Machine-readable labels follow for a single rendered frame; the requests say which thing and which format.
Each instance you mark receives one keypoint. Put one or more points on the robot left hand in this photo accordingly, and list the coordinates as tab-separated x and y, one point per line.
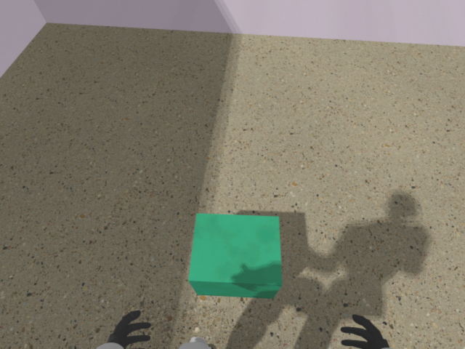
123	328

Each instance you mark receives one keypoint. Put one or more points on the robot right hand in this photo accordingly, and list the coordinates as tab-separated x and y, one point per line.
370	333

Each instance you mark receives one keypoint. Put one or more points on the robot left shin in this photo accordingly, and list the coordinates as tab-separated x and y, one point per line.
198	339

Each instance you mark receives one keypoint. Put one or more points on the carton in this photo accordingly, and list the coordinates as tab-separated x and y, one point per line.
236	256

